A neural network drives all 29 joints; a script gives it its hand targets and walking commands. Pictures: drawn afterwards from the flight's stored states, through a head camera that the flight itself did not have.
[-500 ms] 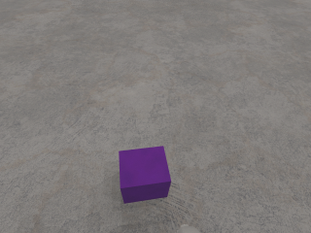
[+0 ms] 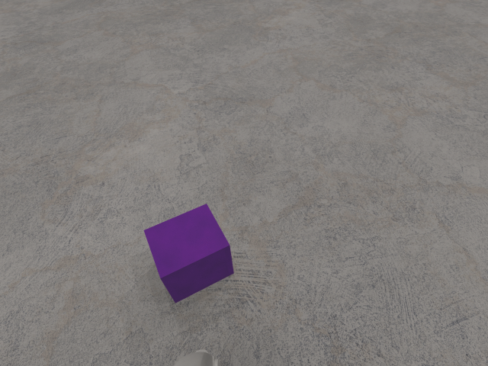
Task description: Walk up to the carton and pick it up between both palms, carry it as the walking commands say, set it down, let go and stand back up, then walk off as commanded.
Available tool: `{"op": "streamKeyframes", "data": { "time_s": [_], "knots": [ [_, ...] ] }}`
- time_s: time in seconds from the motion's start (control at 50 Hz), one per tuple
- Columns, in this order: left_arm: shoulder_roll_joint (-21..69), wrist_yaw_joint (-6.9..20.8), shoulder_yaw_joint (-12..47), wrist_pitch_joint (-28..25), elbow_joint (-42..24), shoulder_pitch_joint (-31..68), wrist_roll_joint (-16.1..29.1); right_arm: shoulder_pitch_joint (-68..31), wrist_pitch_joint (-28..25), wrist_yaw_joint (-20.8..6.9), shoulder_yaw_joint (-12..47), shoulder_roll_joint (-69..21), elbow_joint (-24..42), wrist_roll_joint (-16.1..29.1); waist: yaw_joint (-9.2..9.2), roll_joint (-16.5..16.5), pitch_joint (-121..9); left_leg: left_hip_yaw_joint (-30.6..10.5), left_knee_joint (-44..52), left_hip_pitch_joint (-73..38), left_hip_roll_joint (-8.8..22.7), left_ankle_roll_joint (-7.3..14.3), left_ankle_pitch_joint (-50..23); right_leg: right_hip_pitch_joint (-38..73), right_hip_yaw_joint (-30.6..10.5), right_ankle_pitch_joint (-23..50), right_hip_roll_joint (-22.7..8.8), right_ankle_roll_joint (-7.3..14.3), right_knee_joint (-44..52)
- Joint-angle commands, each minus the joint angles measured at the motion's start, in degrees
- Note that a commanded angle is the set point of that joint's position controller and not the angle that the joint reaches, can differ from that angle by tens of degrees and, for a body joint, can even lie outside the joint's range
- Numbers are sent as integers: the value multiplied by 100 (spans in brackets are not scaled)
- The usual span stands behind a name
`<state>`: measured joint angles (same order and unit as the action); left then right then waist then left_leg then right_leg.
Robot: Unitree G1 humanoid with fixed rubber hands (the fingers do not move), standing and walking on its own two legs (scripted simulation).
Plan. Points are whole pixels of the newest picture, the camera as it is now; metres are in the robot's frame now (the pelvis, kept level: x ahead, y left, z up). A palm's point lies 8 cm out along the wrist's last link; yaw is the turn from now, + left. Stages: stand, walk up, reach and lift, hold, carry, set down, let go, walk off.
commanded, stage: walk off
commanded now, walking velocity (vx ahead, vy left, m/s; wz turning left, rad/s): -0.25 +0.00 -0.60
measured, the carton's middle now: (191, 252) +0.66 +0.28 -0.65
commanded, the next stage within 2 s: none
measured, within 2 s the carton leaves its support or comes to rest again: neither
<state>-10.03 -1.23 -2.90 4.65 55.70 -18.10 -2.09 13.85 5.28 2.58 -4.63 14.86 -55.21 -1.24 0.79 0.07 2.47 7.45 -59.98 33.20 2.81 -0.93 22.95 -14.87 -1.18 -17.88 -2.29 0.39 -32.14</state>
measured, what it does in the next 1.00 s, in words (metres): walks backwards, turning right: left foot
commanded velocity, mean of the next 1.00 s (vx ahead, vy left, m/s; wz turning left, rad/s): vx -0.09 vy -0.13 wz -0.20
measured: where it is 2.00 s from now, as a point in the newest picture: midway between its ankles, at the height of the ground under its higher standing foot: outside the picture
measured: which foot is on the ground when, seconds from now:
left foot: up 0.00-0.28, down 0.30-1.00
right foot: down 0.00-0.30, up 0.32-1.00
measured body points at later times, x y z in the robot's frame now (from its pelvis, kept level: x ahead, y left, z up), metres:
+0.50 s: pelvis -0.12 +0.10 +0.01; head -0.09 +0.14 +0.46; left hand -0.03 +0.35 -0.15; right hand -0.09 -0.19 -0.10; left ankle -0.12 +0.17 -0.74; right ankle -0.22 -0.06 -0.59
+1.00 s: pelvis -0.25 +0.06 +0.00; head -0.24 +0.05 +0.45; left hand -0.08 +0.29 -0.13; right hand -0.39 -0.18 -0.15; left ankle -0.12 +0.17 -0.74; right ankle -0.33 -0.05 -0.73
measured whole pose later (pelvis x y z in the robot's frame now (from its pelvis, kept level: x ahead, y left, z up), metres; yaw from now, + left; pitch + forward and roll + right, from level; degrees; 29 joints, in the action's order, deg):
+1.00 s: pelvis -0.25 +0.06 +0.00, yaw -18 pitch +1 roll -2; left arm -13.8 1.4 -4.1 4.3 54.7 -12.2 -1.3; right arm 22.2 3.2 3.7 -5.4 14.9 -58.7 -2.3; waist -4.1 3.5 -0.7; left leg 5.9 -26.8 22.1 7.8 -1.1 6.9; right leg -11.6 2.8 -21.9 0.0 -0.9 -29.7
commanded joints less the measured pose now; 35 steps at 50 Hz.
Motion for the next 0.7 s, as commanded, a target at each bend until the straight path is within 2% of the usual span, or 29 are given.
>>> {"op": "streamKeyframes", "data": {
  "time_s": [0.0, 0.04, 0.06, 0.1, 0.12, 0.14, 0.16, 0.18, 0.2, 0.24, 0.26, 0.28, 0.3, 0.32, 0.34, 0.36, 0.4, 0.42, 0.44, 0.5, 0.52, 0.54, 0.56, 0.58, 0.6, 0.62, 0.64, 0.66, 0.68],
  "knots": [
    [-1453, -39, -305, -145, -610, 746, 33, -37, -129, -53, 52, -12, 402, -31, -153, -660, -121, -583, -799, -84, -122, -46, -238, -627, -929, 1279, -700, 433, 1175],
    [-915, -15, -178, -207, -417, 226, 45, -198, -156, -86, -63, 203, 460, -80, 5, -643, -319, -556, -1181, 105, -178, -121, -318, -98, -1193, 2156, -991, 621, 1067],
    [-1023, 0, -206, -220, -396, -50, 48, -303, -169, -55, -47, 101, 542, -62, 185, -1004, -493, -653, -661, 331, -144, -131, -341, 348, -1479, 2094, -1056, 666, 934],
    [-1076, -84, -223, -239, -266, -420, 57, -540, -256, -42, 7, 51, 753, 82, 364, -1618, -651, -665, 340, 279, -177, -233, 154, 1098, -1671, 3549, -1048, 651, 661],
    [-938, -126, -195, -252, -252, -317, 40, -564, -297, -3, 20, 110, 723, 145, 338, -1392, -624, -768, 814, 179, -260, -274, 424, 1198, -1790, 4187, -978, 712, 527],
    [-1298, -113, -297, -269, -266, -530, -3, -419, -279, 35, 73, 14, 617, 196, 509, -1543, -830, -574, 1224, -101, -416, -402, 693, 1370, -1982, 4265, -1162, 790, 557],
    [-1184, -131, -260, -256, -274, -393, 5, -569, -272, 24, 93, -8, 683, 249, 444, -1207, -929, -634, 1590, -551, -478, -411, 874, 1212, -2112, 4192, -1116, 831, 651],
    [-1439, -111, -344, -183, -293, -292, 51, -409, -286, 17, 6, 212, 681, 266, 399, -1506, -1060, -558, 1934, -1122, -587, -415, 804, 884, -2215, 3635, -1014, 763, 853],
    [-1467, -110, -382, -162, -344, -114, 4, -74, -306, 40, -36, 191, 548, 358, 284, -1303, -893, -663, 2246, -1467, -549, -399, 643, 610, -2286, 3401, -988, 654, 988],
    [-1516, 5, -424, -118, -503, 389, 89, 467, -271, 111, -149, 419, 331, 356, -77, -988, -749, -583, 3500, -2449, -607, -208, -104, -267, -1945, 1880, -504, 225, 1062],
    [-1250, -25, -411, -95, -504, 403, 57, 840, -254, 154, -201, 590, 249, 262, -252, -517, -714, -1032, 4111, -3280, -175, -48, -284, -1145, -1756, 813, -207, -60, 815],
    [-928, -13, -405, -104, -787, 608, 156, 903, -234, 165, -278, 914, 263, 167, -462, 1280, -918, -2194, 4864, -3510, 1235, 548, -412, -1814, -736, -298, 754, -411, -866],
    [-894, -46, -462, -125, -864, 599, 115, 111, -180, 173, -292, 1302, 592, 17, -276, 1927, -383, -2432, 4713, -2295, 2428, 1146, -2134, -2303, -153, -1376, 768, -561, -2935],
    [-883, 18, -476, -107, -670, 60, 37, -413, -169, 161, -139, 939, 826, -115, 157, 847, -277, -1970, 4544, -1637, 2418, 1284, -2645, -1928, -390, -1426, 404, -516, -3958],
    [-797, 45, -388, -63, -700, 411, 16, -829, -221, 79, -133, 929, 907, -138, 65, 1054, 72, -1647, 4861, -433, 2377, 1499, -2452, -1424, -408, -1485, 442, -413, -4464],
    [-1041, 113, -500, 4, -460, 207, 43, -1327, -285, 39, -70, 726, 1006, -139, 447, 273, 316, -1549, 4856, -164, 1828, 1274, -1360, -1244, -652, -812, 448, -361, -4893],
    [-746, 184, -484, 69, -135, -157, -10, -1225, -326, 46, 37, 551, 1056, -10, 412, 417, 297, -1041, 4501, -824, 1159, 612, -954, -1521, -644, -318, 542, -324, -5035],
    [-584, 213, -413, 96, -185, -145, -36, -1016, -381, 81, -19, 627, 1106, -39, 262, 314, 277, -1080, 4463, -1328, 1145, 595, -833, -1859, -622, -170, 539, -374, -4799],
    [-492, 223, -389, 55, -117, -360, 9, -660, -401, 88, -17, 527, 920, 9, 212, 490, 199, -1119, 4372, -1920, 1180, 585, -1207, -2204, -540, -232, 647, -460, -4623],
    [-709, 133, -462, 25, -338, 474, 8, 487, -613, 84, -85, 761, 480, 88, -290, 742, -263, -1475, 4147, -3023, 1478, 678, -2578, -2342, -769, -282, 616, -561, -4154],
    [-856, 119, -486, 2, -450, 551, 3, 581, -610, 94, -108, 738, 464, 65, -320, 825, -309, -1603, 4025, -3283, 1373, 657, -2547, -2329, -775, -314, 639, -624, -3641],
    [-953, 109, -535, -17, -351, 628, -30, 506, -660, 130, -110, 846, 452, 74, -351, 597, -442, -1759, 4111, -3523, 1623, 758, -2619, -2270, -834, -253, 623, -680, -3383],
    [-1045, 109, -537, 12, -309, 540, 58, 756, -687, 140, -72, 782, 434, 63, -533, 626, -677, -1870, 4128, -4153, 1548, 737, -2403, -2316, -694, -498, 753, -781, -3017],
    [-1062, 78, -530, 22, -125, 178, 89, 990, -697, 132, -44, 685, 278, 111, -467, 1042, -843, -1783, 4105, -4076, 1466, 499, -2374, -1974, -671, -388, 784, -779, -3069],
    [-920, 75, -513, 49, -143, 185, 83, 967, -758, 138, 15, 612, 282, 94, -361, 1256, -753, -1853, 4074, -3900, 1607, 563, -2799, -1838, -673, -432, 662, -757, -2819],
    [-767, 109, -460, 62, -130, 215, 167, 898, -790, 95, -18, 716, 226, 43, -267, 1331, -693, -1619, 4026, -3800, 1452, 521, -2972, -1760, -609, -434, 645, -756, -2795],
    [-622, 126, -385, 62, -136, 424, 122, 996, -749, 108, -33, 740, 160, 0, -469, 1353, -608, -1480, 4139, -3598, 1495, 601, -2983, -1556, -475, -550, 600, -756, -2338],
    [-697, 115, -409, 116, -154, 386, 162, 1061, -736, 122, 9, 598, 154, -37, -445, 1494, -669, -1771, 4147, -3626, 1573, 653, -2849, -1530, -503, -622, 583, -772, -2495],
    [-877, 137, -441, 76, -119, 432, 121, 1059, -687, 142, 6, 529, 54, -42, -471, 1219, -462, -1862, 4231, -3249, 1488, 653, -2506, -1339, -578, -623, 625, -732, -2299]
  ]
}}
